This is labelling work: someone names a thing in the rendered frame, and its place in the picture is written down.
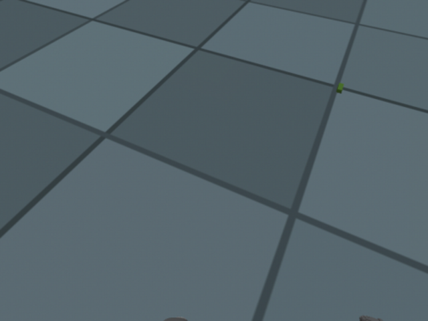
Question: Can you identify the small box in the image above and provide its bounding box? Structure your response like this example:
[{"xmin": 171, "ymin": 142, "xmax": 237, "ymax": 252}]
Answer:
[{"xmin": 336, "ymin": 83, "xmax": 344, "ymax": 93}]

